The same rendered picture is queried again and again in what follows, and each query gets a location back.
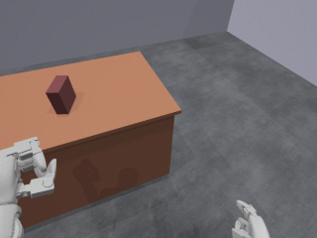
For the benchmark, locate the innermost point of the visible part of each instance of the sponge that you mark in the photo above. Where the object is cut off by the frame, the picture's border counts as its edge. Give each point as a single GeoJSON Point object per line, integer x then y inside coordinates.
{"type": "Point", "coordinates": [61, 94]}

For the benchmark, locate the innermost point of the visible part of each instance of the table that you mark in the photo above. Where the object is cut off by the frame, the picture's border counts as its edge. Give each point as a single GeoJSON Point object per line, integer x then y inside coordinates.
{"type": "Point", "coordinates": [117, 134]}

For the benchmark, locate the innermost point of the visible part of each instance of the left robot forearm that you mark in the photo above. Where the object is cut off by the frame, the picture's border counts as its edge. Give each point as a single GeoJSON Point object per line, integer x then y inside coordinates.
{"type": "Point", "coordinates": [10, 225]}

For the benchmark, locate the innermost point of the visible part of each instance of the right robot hand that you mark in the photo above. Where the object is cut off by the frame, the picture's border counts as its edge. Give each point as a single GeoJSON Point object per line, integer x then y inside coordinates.
{"type": "Point", "coordinates": [253, 228]}

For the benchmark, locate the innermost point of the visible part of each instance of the left robot hand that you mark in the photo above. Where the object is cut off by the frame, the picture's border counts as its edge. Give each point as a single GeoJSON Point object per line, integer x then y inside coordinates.
{"type": "Point", "coordinates": [30, 157]}

